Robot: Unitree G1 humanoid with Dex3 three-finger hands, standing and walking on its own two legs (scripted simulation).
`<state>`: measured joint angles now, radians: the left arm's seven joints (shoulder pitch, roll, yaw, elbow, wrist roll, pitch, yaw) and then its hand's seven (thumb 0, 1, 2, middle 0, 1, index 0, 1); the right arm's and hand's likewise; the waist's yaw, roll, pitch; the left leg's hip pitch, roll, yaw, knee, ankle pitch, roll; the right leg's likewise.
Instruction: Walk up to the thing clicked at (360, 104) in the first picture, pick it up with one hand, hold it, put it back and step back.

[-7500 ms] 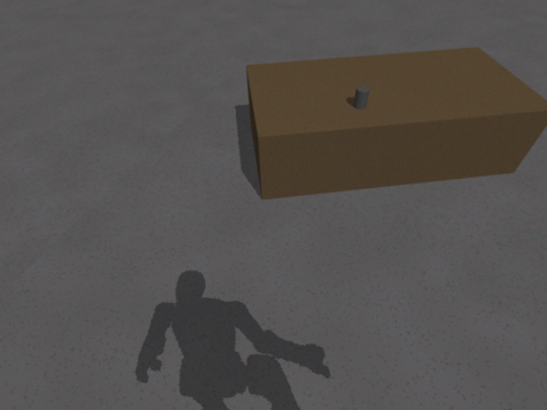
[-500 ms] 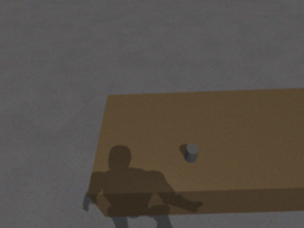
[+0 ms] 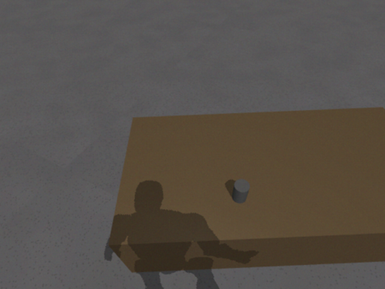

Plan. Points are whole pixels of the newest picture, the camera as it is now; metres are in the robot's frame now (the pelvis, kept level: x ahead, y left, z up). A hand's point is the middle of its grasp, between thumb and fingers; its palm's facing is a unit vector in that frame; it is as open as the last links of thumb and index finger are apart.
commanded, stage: go down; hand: right
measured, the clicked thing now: (240, 191) +0.54 -0.16 -0.35
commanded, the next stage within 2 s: none
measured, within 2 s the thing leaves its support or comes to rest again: neither
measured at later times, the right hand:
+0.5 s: hand out of the picture +0.14 -0.26 -0.16, palm faces +0.04 +0.95 -0.32, open 16.7 cm
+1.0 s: hand out of the picture +0.16 -0.26 -0.15, palm faces +0.07 +0.95 -0.31, open 17.5 cm
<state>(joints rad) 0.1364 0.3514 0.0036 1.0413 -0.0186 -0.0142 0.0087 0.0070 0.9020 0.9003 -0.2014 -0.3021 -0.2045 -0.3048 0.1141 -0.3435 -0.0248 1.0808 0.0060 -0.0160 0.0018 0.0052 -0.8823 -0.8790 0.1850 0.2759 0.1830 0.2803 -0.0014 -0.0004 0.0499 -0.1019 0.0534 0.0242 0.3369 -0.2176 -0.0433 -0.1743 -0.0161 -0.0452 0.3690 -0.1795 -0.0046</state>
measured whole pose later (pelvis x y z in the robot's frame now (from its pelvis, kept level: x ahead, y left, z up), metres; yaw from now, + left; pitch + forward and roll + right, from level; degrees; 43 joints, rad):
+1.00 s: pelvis +0.02 +0.02 -0.05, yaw -1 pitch +12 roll +2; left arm 0.24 0.25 0.00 0.62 -0.02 -0.13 0.14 0.01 0.89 0.90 -0.20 -0.29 -0.19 -0.30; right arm 0.27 -0.39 -0.24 0.40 -0.02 0.34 0.17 -0.01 0.55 -0.04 0.05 0.05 0.05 0.06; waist 0.02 -0.03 -0.09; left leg -0.56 0.02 0.07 0.85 -0.49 -0.02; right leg -0.66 -0.06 0.02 0.90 -0.45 0.02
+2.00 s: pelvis -0.02 +0.01 -0.07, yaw +0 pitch +15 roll +3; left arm 0.33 0.30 -0.02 0.67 0.01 -0.17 0.13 0.01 0.90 0.89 -0.20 -0.30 -0.20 -0.30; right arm -0.37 -0.62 -0.49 0.92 0.08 -0.03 0.40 -0.01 0.55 -0.03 0.06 0.05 0.05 0.05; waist 0.07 -0.02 -0.06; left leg -0.72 0.02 0.05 0.93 -0.47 -0.02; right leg -0.82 -0.06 0.02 0.98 -0.42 0.01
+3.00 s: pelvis -0.02 -0.01 -0.09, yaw +2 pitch +23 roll +5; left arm 0.34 0.31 -0.07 0.66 0.02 -0.06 0.02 0.01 0.92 0.88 -0.19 -0.30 -0.21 -0.29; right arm -0.79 -0.85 -0.63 1.24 0.07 -0.31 0.50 -0.02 0.61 -0.05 0.05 0.05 0.05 0.06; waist 0.14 0.01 -0.09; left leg -0.94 0.00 0.05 1.02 -0.48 -0.04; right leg -1.06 -0.08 0.03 1.12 -0.46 -0.01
